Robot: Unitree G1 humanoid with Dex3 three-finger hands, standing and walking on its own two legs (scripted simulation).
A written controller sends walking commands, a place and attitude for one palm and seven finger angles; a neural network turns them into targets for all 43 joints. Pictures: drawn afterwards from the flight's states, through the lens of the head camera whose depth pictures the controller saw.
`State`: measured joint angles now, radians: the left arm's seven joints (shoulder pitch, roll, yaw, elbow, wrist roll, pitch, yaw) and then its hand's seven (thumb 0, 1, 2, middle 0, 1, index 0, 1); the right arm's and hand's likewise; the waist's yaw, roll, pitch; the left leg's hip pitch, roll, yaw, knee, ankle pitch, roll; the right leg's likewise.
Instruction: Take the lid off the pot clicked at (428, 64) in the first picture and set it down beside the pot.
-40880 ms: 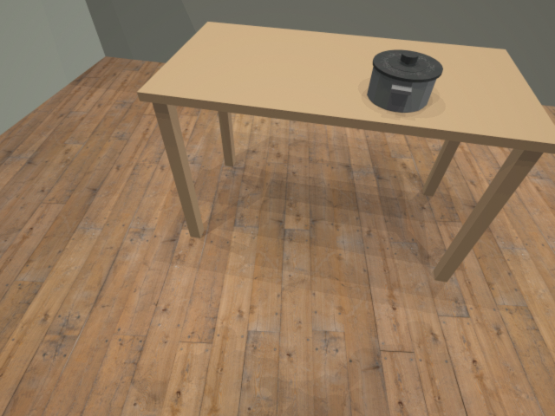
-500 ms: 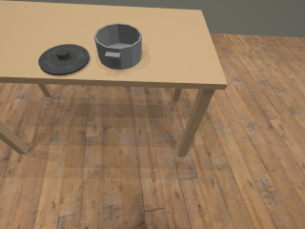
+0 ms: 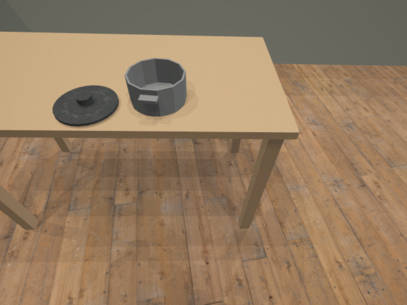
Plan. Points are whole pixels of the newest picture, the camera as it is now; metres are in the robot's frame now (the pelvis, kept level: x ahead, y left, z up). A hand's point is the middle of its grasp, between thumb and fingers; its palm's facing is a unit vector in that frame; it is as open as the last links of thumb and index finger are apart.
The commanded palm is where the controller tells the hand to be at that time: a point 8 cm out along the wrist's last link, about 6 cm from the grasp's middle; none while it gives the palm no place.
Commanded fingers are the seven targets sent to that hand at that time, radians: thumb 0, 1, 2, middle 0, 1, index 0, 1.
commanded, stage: let the arm hang, fingers relaxed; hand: left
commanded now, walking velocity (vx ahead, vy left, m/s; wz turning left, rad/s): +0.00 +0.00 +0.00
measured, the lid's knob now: (84, 98) +0.66 +0.39 +0.01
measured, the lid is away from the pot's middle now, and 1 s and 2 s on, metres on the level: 0.22 0.22 0.22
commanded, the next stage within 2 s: look to check the result in 1.16 s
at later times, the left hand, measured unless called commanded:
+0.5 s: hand out of the picture +0.01 +0.19 -0.18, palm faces +0.01 -0.98 -0.20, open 7.3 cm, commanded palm none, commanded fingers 0.00 0.90 0.90 -0.20 -0.30 -0.20 -0.30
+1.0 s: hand out of the picture -0.01 +0.19 -0.18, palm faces +0.01 -0.98 -0.19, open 7.3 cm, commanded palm none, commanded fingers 0.00 0.90 0.90 -0.20 -0.30 -0.20 -0.30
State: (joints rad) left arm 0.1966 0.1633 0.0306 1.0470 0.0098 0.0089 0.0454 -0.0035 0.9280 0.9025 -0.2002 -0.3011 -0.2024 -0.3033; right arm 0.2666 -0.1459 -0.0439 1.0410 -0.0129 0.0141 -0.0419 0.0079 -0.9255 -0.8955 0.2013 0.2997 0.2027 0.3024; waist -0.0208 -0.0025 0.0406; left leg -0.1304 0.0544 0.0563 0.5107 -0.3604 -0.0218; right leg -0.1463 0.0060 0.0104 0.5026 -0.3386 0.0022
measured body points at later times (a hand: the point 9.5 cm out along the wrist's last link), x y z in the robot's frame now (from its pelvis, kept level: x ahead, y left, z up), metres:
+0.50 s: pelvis -0.01 +0.02 +0.00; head +0.01 +0.03 +0.45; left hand +0.01 +0.24 -0.16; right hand -0.03 -0.20 -0.15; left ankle -0.06 +0.13 -0.73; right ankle -0.04 -0.12 -0.73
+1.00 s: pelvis -0.02 +0.02 +0.00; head +0.00 +0.02 +0.45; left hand -0.01 +0.24 -0.16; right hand -0.05 -0.19 -0.16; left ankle -0.06 +0.13 -0.73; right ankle -0.04 -0.12 -0.73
